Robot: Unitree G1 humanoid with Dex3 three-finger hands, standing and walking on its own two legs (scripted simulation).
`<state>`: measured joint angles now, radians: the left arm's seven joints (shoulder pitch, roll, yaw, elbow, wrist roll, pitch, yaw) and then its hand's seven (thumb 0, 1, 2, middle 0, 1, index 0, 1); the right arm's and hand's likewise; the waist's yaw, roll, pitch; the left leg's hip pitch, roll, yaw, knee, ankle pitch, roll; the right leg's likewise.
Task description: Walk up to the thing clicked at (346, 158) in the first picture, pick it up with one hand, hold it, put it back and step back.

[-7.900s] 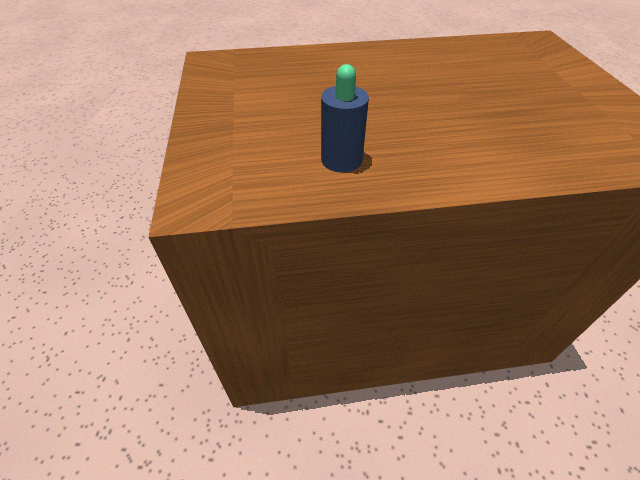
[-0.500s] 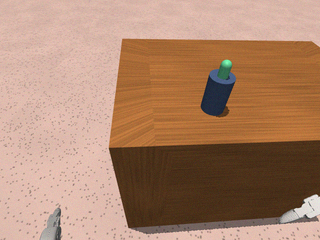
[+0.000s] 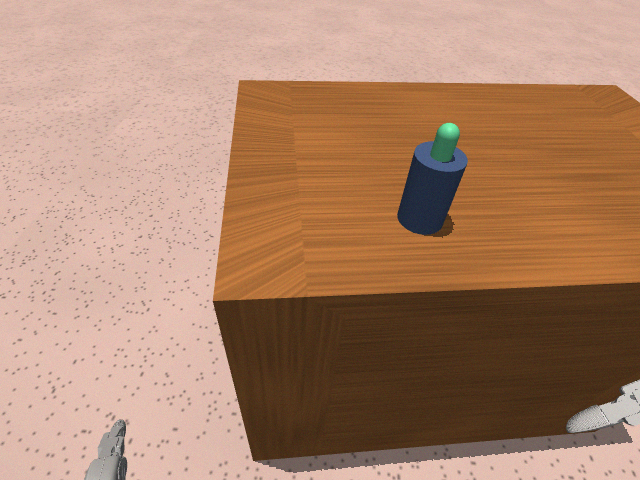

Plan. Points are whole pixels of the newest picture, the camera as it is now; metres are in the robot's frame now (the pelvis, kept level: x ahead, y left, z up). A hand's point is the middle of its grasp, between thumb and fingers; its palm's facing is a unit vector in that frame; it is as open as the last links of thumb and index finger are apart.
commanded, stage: go down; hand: right
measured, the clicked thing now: (433, 176) +0.51 -0.20 +0.11
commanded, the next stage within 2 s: none
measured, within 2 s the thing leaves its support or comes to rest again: neither
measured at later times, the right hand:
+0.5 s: hand (623, 251) +0.27 -0.30 +0.20, palm faces +0.34 +0.89 -0.30, open 17.4 cm
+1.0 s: hand (629, 225) +0.32 -0.34 +0.19, palm faces +0.24 +0.96 -0.13, open 17.5 cm
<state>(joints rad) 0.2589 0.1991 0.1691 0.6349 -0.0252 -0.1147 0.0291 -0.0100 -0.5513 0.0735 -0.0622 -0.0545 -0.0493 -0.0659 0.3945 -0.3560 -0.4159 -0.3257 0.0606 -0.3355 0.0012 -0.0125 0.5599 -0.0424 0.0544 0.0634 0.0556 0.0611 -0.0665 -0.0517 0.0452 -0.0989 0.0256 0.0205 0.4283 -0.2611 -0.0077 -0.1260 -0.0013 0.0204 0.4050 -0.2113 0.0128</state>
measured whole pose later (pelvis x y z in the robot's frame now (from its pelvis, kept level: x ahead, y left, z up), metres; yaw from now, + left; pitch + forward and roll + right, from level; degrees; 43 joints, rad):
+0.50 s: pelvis +0.00 +0.01 +0.00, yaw -1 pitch -2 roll +0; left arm 0.18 0.20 0.09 0.69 -0.02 -0.12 0.14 -0.01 -0.52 0.04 -0.06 -0.04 -0.05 -0.05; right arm -0.05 -0.49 -0.53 0.12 0.19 -0.20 0.24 -0.01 0.51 -0.03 0.05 0.05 0.06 0.05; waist -0.02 -0.02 0.00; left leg -0.14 0.02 0.03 0.44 -0.27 0.00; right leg -0.18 -0.01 0.03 0.42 -0.22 0.02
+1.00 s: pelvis +0.01 +0.00 +0.00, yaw +0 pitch +1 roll +0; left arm 0.24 0.25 0.02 0.66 -0.02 -0.18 0.18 -0.01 -0.54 0.06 -0.06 -0.05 -0.05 -0.06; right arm -0.28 -0.61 -0.60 0.41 0.25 0.01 0.44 -0.01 0.54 -0.03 0.05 0.05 0.05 0.05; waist -0.02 -0.01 -0.04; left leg -0.19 0.02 0.02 0.45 -0.28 -0.01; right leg -0.23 -0.01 0.02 0.47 -0.25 0.01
